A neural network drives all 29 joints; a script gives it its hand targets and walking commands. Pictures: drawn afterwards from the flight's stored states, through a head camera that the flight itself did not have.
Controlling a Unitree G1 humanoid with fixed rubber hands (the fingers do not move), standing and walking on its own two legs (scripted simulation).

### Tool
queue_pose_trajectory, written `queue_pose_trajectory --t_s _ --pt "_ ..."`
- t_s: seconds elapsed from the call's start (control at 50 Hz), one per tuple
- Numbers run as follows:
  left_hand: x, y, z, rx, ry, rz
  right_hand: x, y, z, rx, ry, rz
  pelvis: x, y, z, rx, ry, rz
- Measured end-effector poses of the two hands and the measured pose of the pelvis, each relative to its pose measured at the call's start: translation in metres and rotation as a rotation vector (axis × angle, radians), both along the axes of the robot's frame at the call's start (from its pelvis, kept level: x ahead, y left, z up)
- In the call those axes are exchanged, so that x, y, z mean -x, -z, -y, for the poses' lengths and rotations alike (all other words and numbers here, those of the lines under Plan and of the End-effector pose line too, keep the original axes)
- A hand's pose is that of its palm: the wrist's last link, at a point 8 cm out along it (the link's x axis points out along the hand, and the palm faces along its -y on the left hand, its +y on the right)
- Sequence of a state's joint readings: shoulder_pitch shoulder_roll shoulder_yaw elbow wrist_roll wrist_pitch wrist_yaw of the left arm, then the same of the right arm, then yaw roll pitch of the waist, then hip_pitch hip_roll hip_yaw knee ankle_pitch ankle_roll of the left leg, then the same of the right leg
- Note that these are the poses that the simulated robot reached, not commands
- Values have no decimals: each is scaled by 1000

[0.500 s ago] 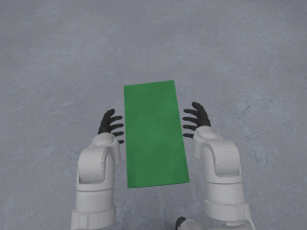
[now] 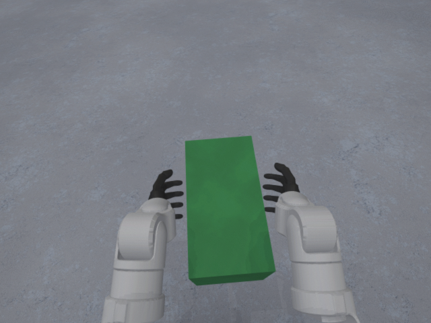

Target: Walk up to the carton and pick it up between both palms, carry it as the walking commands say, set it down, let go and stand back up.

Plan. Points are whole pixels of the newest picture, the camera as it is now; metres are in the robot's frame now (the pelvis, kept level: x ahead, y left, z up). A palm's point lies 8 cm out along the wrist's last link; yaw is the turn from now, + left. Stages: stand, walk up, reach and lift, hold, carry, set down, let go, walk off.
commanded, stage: carry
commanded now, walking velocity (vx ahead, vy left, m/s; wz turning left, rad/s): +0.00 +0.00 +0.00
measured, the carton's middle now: (224, 210) +0.35 -0.02 -0.01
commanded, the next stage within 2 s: none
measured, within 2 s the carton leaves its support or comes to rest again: neither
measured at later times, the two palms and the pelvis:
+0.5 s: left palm (144, 255) +0.21 +0.11 +0.10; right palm (293, 240) +0.22 -0.11 +0.10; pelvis -0.08 +0.00 -0.01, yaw +0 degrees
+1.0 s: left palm (148, 281) +0.18 +0.10 +0.08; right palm (304, 267) +0.19 -0.12 +0.09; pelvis -0.12 -0.01 -0.01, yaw +0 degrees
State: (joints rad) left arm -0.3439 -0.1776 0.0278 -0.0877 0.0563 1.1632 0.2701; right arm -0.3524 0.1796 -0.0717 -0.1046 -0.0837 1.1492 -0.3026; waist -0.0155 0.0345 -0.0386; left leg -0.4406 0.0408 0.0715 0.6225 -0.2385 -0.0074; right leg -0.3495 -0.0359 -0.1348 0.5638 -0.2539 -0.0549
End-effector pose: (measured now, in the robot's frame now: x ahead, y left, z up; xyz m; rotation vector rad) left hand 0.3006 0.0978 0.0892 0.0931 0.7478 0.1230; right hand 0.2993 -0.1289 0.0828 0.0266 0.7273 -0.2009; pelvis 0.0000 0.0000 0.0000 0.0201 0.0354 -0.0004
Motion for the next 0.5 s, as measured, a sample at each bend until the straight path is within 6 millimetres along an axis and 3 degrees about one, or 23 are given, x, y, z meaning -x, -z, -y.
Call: queue_pose_trajectory --t_s 0.22,0.36,0.5 --pt "48 -12 -13 2 -43 34 46 -23 -15 26 -30 36 45 2 -5 5 0 19" --pt "73 -14 -18 3 -74 30 61 -25 -22 42 -46 33 65 4 -2 8 -5 25" --pt "86 -11 -12 -1 -70 21 78 -18 -16 39 -31 24 82 6 0 8 -5 32"
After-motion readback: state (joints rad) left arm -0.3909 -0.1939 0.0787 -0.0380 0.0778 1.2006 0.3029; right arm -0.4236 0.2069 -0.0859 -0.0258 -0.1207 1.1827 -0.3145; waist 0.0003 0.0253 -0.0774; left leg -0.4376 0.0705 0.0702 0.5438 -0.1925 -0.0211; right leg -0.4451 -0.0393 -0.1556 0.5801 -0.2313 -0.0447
